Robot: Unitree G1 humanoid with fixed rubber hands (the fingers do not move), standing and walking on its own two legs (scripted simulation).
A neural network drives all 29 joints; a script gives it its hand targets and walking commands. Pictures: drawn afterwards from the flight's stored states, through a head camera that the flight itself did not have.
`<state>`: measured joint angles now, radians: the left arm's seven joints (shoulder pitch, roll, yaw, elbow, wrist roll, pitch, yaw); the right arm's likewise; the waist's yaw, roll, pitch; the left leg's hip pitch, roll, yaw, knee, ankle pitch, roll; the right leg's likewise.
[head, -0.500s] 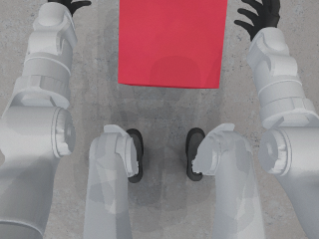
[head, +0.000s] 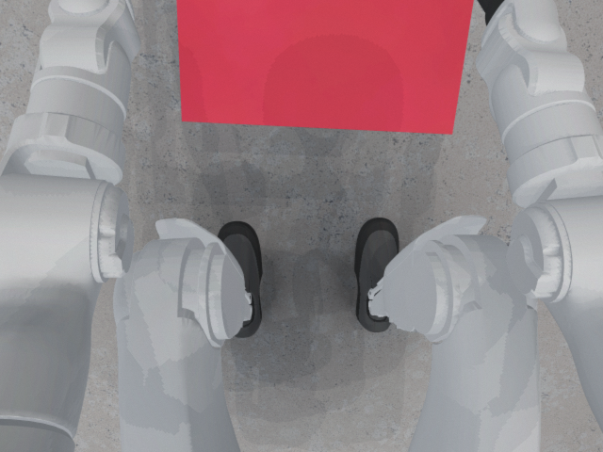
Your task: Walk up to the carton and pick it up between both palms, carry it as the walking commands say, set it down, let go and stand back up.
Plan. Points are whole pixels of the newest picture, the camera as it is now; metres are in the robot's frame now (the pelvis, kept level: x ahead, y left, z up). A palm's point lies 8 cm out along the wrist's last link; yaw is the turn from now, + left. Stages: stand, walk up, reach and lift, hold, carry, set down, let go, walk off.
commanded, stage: reach and lift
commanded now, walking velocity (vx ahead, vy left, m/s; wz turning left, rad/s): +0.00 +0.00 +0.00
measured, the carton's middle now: out of the picture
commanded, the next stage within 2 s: none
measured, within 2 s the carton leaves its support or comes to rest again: leaves its support in 1.40 s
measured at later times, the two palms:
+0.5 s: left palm out of the picture +0.55 +0.20 -0.16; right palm (488, 3) +0.53 -0.14 -0.16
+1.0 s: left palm out of the picture +0.55 +0.18 -0.16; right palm (478, 3) +0.53 -0.13 -0.16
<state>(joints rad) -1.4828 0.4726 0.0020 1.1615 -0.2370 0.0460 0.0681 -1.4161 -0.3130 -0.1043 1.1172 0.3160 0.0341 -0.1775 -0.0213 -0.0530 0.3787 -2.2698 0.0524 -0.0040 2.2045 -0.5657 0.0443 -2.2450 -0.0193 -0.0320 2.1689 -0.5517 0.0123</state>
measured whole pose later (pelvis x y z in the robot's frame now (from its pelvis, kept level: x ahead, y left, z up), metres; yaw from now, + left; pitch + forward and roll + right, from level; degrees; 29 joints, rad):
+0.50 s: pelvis -0.01 +0.00 +0.01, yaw +0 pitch +36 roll -3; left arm -1.53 0.44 -0.02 1.23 -0.25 0.04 0.06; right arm -1.43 -0.25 -0.11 1.14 0.27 0.03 -0.19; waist -0.02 -0.03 0.36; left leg -2.25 0.05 0.00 2.16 -0.54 0.04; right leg -2.23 -0.02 -0.03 2.13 -0.53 0.01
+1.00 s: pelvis +0.00 +0.00 +0.01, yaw +0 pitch +36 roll -3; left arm -1.58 0.40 -0.04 1.28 -0.22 0.04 0.11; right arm -1.45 -0.22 -0.10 1.15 0.26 0.01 -0.21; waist -0.01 -0.04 0.38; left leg -2.23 0.05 -0.01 2.16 -0.55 0.04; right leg -2.21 0.01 -0.03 2.12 -0.53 0.01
